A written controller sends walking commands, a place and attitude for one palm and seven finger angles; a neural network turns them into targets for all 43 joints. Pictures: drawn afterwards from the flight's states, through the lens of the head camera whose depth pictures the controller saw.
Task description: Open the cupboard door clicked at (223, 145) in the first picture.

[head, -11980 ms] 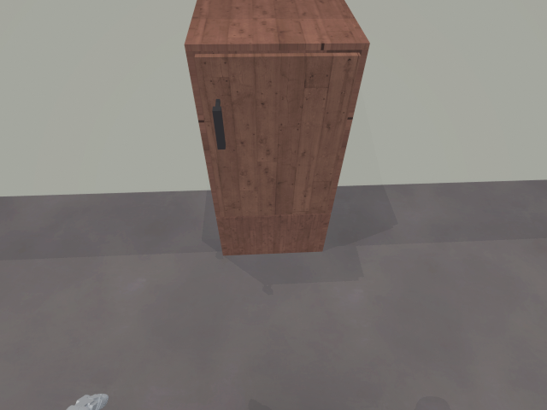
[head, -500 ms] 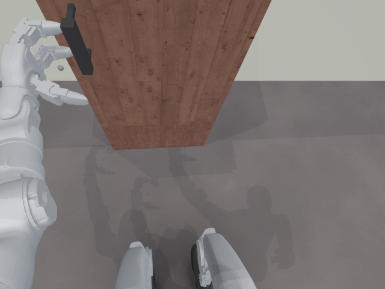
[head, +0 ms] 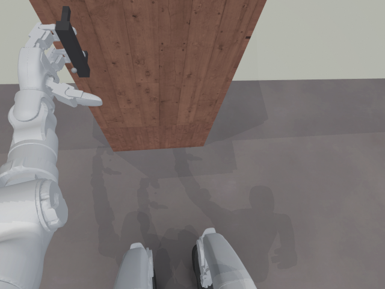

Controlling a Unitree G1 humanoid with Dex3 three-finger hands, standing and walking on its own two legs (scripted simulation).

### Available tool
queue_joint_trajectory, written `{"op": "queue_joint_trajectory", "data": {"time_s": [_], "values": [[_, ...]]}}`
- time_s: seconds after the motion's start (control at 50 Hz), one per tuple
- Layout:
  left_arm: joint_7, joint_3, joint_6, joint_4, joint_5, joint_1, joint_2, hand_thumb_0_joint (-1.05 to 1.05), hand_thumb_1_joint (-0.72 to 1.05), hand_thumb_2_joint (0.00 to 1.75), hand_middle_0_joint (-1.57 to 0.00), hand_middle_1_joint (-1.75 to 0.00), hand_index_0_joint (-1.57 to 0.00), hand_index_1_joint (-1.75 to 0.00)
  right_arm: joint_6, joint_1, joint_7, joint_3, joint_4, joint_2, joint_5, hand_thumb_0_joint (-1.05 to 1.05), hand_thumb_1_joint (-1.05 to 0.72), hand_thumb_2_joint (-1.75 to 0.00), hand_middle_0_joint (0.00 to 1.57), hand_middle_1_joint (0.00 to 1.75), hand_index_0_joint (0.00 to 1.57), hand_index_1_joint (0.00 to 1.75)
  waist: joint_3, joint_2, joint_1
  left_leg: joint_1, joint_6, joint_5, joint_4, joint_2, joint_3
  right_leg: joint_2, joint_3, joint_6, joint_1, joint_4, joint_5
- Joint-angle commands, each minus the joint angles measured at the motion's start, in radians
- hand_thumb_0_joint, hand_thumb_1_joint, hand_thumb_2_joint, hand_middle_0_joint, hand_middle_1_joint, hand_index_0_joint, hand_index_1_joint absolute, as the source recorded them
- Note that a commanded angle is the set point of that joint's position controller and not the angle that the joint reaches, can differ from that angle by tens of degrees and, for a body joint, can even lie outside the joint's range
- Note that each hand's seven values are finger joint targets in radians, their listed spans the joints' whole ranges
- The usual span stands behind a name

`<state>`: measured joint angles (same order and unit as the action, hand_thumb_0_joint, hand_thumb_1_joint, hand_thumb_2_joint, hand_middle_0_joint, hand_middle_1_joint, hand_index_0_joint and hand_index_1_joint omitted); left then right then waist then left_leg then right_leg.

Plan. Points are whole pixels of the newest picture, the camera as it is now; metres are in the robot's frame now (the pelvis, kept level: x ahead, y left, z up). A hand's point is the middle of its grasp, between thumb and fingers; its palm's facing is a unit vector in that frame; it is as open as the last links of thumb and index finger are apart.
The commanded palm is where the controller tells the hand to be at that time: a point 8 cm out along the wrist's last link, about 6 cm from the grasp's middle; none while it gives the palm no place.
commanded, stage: slide the fingers in behind the handle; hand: left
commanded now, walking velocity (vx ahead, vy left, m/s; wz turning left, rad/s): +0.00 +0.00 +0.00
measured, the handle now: (75, 44) +0.59 +0.18 +0.06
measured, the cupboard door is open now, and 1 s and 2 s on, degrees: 0 0 25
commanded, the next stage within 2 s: close the thumb around the handle in 0.46 s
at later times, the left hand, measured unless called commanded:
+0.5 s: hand (81, 68) +0.54 +0.16 +0.05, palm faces -0.01 -1.00 -0.02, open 14.0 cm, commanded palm +0.51 +0.20 +0.06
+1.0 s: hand (81, 69) +0.53 +0.16 +0.05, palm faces +0.00 -1.00 -0.02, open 8.7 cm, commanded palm +0.51 +0.20 +0.06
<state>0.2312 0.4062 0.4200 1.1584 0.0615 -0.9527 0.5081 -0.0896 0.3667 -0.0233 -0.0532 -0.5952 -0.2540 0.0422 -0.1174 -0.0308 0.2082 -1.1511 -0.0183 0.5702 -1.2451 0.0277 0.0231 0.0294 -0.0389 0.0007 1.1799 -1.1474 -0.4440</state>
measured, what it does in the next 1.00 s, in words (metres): stands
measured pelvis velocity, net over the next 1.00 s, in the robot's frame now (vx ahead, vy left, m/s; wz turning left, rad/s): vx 0.00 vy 0.00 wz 0.01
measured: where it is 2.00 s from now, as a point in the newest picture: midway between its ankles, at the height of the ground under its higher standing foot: outside the picture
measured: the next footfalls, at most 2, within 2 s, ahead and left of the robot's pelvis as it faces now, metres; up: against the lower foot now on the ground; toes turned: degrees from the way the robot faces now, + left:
none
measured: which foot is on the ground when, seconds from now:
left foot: down 0.00-1.00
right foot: down 0.00-1.00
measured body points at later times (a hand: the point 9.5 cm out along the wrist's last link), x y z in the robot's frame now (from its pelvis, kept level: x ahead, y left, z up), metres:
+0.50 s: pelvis +0.00 +0.00 +0.00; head +0.17 +0.02 +0.42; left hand +0.53 +0.22 +0.06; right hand +0.00 -0.26 -0.11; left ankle +0.00 +0.10 -0.63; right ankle +0.04 -0.12 -0.63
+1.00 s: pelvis +0.00 +0.00 +0.00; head +0.16 +0.02 +0.42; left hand +0.53 +0.22 +0.06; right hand +0.01 -0.26 -0.11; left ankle +0.00 +0.10 -0.63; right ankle +0.04 -0.12 -0.63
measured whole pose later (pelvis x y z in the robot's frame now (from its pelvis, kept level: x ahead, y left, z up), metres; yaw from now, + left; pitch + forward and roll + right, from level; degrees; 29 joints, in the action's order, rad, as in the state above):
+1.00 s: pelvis +0.00 +0.00 +0.00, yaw +0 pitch +27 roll -3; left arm 0.19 0.38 0.44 1.18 0.05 -0.97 0.49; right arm -0.08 0.36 -0.02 -0.05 -0.60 -0.26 0.05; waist -0.12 -0.03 0.21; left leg -1.15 -0.01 0.57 -1.24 0.02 0.02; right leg 0.03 -0.04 0.00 1.18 -1.15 -0.45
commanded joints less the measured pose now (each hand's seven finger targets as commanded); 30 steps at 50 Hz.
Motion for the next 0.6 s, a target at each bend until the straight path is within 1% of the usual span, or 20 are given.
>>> {"op": "queue_joint_trajectory", "data": {"time_s": [0.0, 0.02, 0.04, 0.06, 0.1, 0.12, 0.14, 0.16, 0.2, 0.24, 0.28, 0.3, 0.34, 0.38, 0.42, 0.46, 0.48, 0.5, 0.54, 0.58], "values": [[-0.006, -0.008, 0.072, -0.235, 0.018, -0.436, 0.187, 0.0, -0.5, 0.3, -0.3, -1.2, -0.3, -1.2, 0.013, 0.191, 0.008, 0.071, 0.045, -0.183, -0.002, 0.0, -0.9, -0.9, 0.2, 0.3, 0.2, 0.3, -0.575, -0.15, 0.009, 0.361, -0.005, -0.46, 0.136, -0.014, 0.028, 0.018, 0.009, -0.026, -0.331, 0.105, 0.331], [-0.01, -0.006, 0.077, -0.251, 0.016, -0.443, 0.195, 0.0, -0.5, 0.3, -0.3, -1.2, -0.3, -1.2, 0.012, 0.188, 0.007, 0.072, 0.037, -0.183, -0.001, 0.0, -0.9, -0.9, 0.2, 0.3, 0.2, 0.3, -0.591, -0.168, 0.005, 0.377, 0.0, -0.47, 0.136, -0.013, 0.03, 0.017, 0.008, -0.026, -0.329, 0.103, 0.334], [-0.013, -0.027, 0.075, -0.23, 0.016, -0.438, 0.165, 0.0, -0.5, 0.3, -0.3, -1.2, -0.3, -1.2, 0.013, 0.19, 0.006, 0.073, 0.033, -0.181, -0.001, 0.0, -0.9, -0.9, 0.2, 0.3, 0.2, 0.3, -0.572, -0.155, 0.014, 0.383, 0.001, -0.466, 0.137, -0.012, 0.034, 0.018, 0.004, -0.025, -0.311, 0.106, 0.322], [-0.021, -0.006, 0.073, -0.218, 0.014, -0.432, 0.186, 0.0, -0.5, 0.3, -0.3, -1.2, -0.3, -1.2, 0.012, 0.192, 0.008, 0.074, 0.03, -0.185, -0.001, 0.0, -0.9, -0.9, 0.2, 0.3, 0.2, 0.3, -0.556, -0.126, 0.014, 0.362, -0.001, -0.454, 0.137, -0.011, 0.032, 0.017, 0.004, -0.023, -0.316, 0.109, 0.315], [-0.03, -0.006, 0.07, -0.187, 0.007, -0.456, 0.193, 0.0, -0.5, 0.3, -0.3, -1.2, -0.3, -1.2, 0.013, 0.194, 0.01, 0.069, 0.03, -0.185, 0.0, 0.0, -0.9, -0.9, 0.2, 0.3, 0.2, 0.3, -0.513, -0.132, 0.021, 0.334, -0.005, -0.424, 0.139, -0.014, 0.031, 0.017, 0.004, -0.025, -0.3, 0.11, 0.294], [-0.035, 0.014, 0.074, -0.202, -0.001, -0.464, 0.226, 0.0, -0.5, 0.3, -0.3, -1.2, -0.3, -1.2, 0.013, 0.193, 0.011, 0.068, 0.027, -0.188, 0.001, 0.0, -0.9, -0.9, 0.2, 0.3, 0.2, 0.3, -0.532, -0.148, 0.014, 0.342, -0.003, -0.429, 0.138, -0.012, 0.031, 0.015, 0.008, -0.024, -0.304, 0.108, 0.294], [-0.034, -0.007, 0.074, -0.196, -0.002, -0.455, 0.198, 0.0, -0.5, 0.3, -0.3, -1.2, -0.3, -1.2, 0.014, 0.191, 0.01, 0.068, 0.031, -0.184, 0.0, 0.0, -0.9, -0.9, 0.2, 0.3, 0.2, 0.3, -0.54, -0.146, 0.017, 0.348, -0.004, -0.431, 0.137, -0.015, 0.03, 0.016, 0.009, -0.024, -0.305, 0.109, 0.296], [-0.035, -0.003, 0.074, -0.182, -0.005, -0.447, 0.203, 0.0, -0.5, 0.3, -0.3, -1.2, -0.3, -1.2, 0.014, 0.189, 0.01, 0.067, 0.031, -0.185, 0.0, 0.0, -0.9, -0.9, 0.2, 0.3, 0.2, 0.3, -0.526, -0.123, 0.016, 0.333, -0.004, -0.419, 0.14, -0.014, 0.031, 0.015, 0.007, -0.024, -0.308, 0.11, 0.287], [-0.034, -0.013, 0.084, -0.204, -0.004, -0.464, 0.189, 0.0, -0.5, 0.3, -0.3, -1.2, -0.3, -1.2, 0.016, 0.191, 0.01, 0.069, 0.037, -0.184, 0.003, 0.0, -0.9, -0.9, 0.2, 0.3, 0.2, 0.3, -0.55, -0.154, 0.015, 0.361, -0.003, -0.45, 0.136, -0.014, 0.036, 0.016, 0.005, -0.028, -0.298, 0.099, 0.303], [-0.037, -0.017, 0.08, -0.184, -0.003, -0.469, 0.186, 0.0, -0.5, 0.3, -0.3, -1.2, -0.3, -1.2, 0.013, 0.19, 0.009, 0.068, 0.03, -0.185, 0.002, 0.0, -0.9, -0.9, 0.2, 0.3, 0.2, 0.3, -0.542, -0.149, 0.022, 0.36, -0.001, -0.444, 0.134, -0.013, 0.036, 0.016, 0.004, -0.024, -0.289, 0.104, 0.294], [-0.037, 0.003, 0.076, -0.183, 0.001, -0.46, 0.208, 0.0, -0.5, 0.3, -0.3, -1.2, -0.3, -1.2, 0.013, 0.19, 0.01, 0.069, 0.032, -0.189, 0.002, 0.0, -0.9, -0.9, 0.2, 0.3, 0.2, 0.3, -0.548, -0.129, 0.019, 0.337, -0.005, -0.431, 0.133, -0.014, 0.031, 0.016, 0.01, -0.023, -0.315, 0.107, 0.3], [-0.036, 0.005, 0.077, -0.182, -0.002, -0.455, 0.213, 0.0, -0.5, 0.3, -0.3, -1.2, -0.3, -1.2, 0.013, 0.194, 0.011, 0.067, 0.037, -0.189, 0.003, 0.0, -0.9, -0.9, 0.2, 0.3, 0.2, 0.3, -0.556, -0.145, 0.013, 0.349, -0.003, -0.45, 0.135, -0.014, 0.035, 0.016, 0.005, -0.028, -0.31, 0.098, 0.31], [-0.037, -0.015, 0.072, -0.177, -0.007, -0.464, 0.194, 0.0, -0.5, 0.3, -0.3, -1.2, -0.3, -1.2, 0.011, 0.19, 0.01, 0.066, 0.033, -0.186, 0.001, 0.0, -0.9, -0.9, 0.2, 0.3, 0.2, 0.3, -0.543, -0.142, 0.022, 0.341, -0.003, -0.437, 0.133, -0.013, 0.033, 0.014, 0.006, -0.023, -0.299, 0.102, 0.299], [-0.04, -0.002, 0.07, -0.178, -0.01, -0.472, 0.214, 0.0, -0.5, 0.3, -0.3, -1.2, -0.3, -1.2, 0.01, 0.193, 0.011, 0.066, 0.036, -0.189, 0.002, 0.0, -0.9, -0.9, 0.2, 0.3, 0.2, 0.3, -0.547, -0.129, 0.02, 0.329, -0.005, -0.426, 0.134, -0.013, 0.034, 0.016, 0.008, -0.024, -0.312, 0.101, 0.297], [-0.039, -0.012, 0.08, -0.214, -0.006, -0.475, 0.195, 0.0, -0.5, 0.3, -0.3, -1.2, -0.3, -1.2, 0.013, 0.194, 0.009, 0.069, 0.038, -0.185, 0.003, 0.0, -0.9, -0.9, 0.2, 0.3, 0.2, 0.3, -0.592, -0.167, 0.012, 0.377, 0.0, -0.471, 0.13, -0.013, 0.037, 0.015, 0.005, -0.026, -0.303, 0.095, 0.319], [-0.043, -0.03, 0.077, -0.198, -0.002, -0.477, 0.165, 0.0, -0.5, 0.3, -0.3, -1.2, -0.3, -1.2, 0.012, 0.195, 0.007, 0.071, 0.03, -0.185, 0.004, 0.0, -0.9, -0.9, 0.2, 0.3, 0.2, 0.3, -0.57, -0.147, 0.026, 0.38, 0.002, -0.466, 0.131, -0.01, 0.042, 0.017, -0.001, -0.023, -0.286, 0.099, 0.308], [-0.044, -0.019, 0.072, -0.182, -0.003, -0.463, 0.178, 0.0, -0.5, 0.3, -0.3, -1.2, -0.3, -1.2, 0.011, 0.196, 0.007, 0.071, 0.028, -0.187, 0.002, 0.0, -0.9, -0.9, 0.2, 0.3, 0.2, 0.3, -0.554, -0.13, 0.021, 0.36, -0.001, -0.449, 0.133, -0.011, 0.038, 0.016, 0.002, -0.023, -0.295, 0.103, 0.3], [-0.046, -0.003, 0.075, -0.191, 0.002, -0.473, 0.194, 0.0, -0.5, 0.3, -0.3, -1.2, -0.3, -1.2, 0.012, 0.199, 0.01, 0.07, 0.031, -0.189, 0.004, 0.0, -0.9, -0.9, 0.2, 0.3, 0.2, 0.3, -0.554, -0.135, 0.022, 0.363, -0.003, -0.459, 0.132, -0.012, 0.037, 0.018, 0.002, -0.025, -0.296, 0.1, 0.31], [-0.048, 0.001, 0.074, -0.204, -0.006, -0.463, 0.205, 0.0, -0.5, 0.3, -0.3, -1.2, -0.3, -1.2, 0.011, 0.199, 0.01, 0.07, 0.032, -0.187, 0.003, 0.0, -0.9, -0.9, 0.2, 0.3, 0.2, 0.3, -0.581, -0.148, 0.013, 0.365, 0.0, -0.471, 0.134, -0.013, 0.035, 0.015, 0.005, -0.024, -0.317, 0.098, 0.328], [-0.048, -0.014, 0.076, -0.213, -0.007, -0.449, 0.183, 0.0, -0.39, 0.35, -0.31, -1.21, -0.31, -1.21, 0.011, 0.196, 0.007, 0.071, 0.034, -0.182, 0.003, 0.0, -0.9, -0.9, 0.2, 0.3, 0.2, 0.3, -0.578, -0.151, 0.011, 0.37, 0.0, -0.477, 0.135, -0.013, 0.029, 0.015, 0.007, -0.023, -0.323, 0.103, 0.338]]}}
